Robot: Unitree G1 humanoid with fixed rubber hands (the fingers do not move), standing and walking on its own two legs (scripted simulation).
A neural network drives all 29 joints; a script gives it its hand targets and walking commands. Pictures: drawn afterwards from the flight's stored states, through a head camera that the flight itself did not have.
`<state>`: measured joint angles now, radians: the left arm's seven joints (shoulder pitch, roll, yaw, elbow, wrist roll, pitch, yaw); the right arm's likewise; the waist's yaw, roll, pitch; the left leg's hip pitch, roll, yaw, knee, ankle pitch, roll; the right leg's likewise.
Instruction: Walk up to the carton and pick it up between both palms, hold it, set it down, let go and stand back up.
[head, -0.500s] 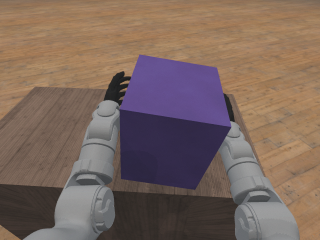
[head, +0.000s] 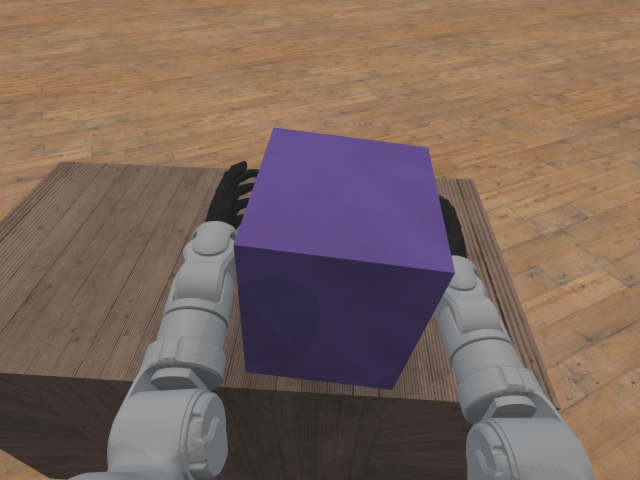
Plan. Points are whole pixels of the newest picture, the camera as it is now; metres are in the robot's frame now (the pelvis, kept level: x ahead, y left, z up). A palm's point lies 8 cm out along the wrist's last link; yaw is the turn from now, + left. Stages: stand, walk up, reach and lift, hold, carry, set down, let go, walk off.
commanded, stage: set down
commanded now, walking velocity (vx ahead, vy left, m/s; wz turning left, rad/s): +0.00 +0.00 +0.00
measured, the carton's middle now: (334, 262) +0.38 +0.00 +0.10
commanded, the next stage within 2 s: none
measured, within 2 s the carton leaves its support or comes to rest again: rests again in 1.34 s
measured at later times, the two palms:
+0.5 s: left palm (231, 233) +0.41 +0.14 +0.12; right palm (447, 265) +0.38 -0.15 +0.09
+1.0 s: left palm (238, 242) +0.42 +0.14 +0.09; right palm (443, 276) +0.39 -0.15 +0.07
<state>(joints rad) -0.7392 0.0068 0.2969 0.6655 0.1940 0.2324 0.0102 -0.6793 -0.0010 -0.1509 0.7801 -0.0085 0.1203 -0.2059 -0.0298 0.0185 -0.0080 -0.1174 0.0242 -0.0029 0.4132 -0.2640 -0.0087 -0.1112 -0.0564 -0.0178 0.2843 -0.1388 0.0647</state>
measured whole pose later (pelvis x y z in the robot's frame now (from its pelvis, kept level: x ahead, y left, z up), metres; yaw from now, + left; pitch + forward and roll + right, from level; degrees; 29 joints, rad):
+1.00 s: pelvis +0.01 +0.00 +0.00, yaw +0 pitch +2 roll -2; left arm -0.76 0.01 0.34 0.92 0.19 -0.05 -0.02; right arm -0.63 0.09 -0.36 0.82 -0.23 -0.05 -0.17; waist -0.03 0.02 0.00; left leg -0.17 0.02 0.00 0.41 -0.27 -0.01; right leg -0.17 -0.06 -0.02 0.28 -0.15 0.07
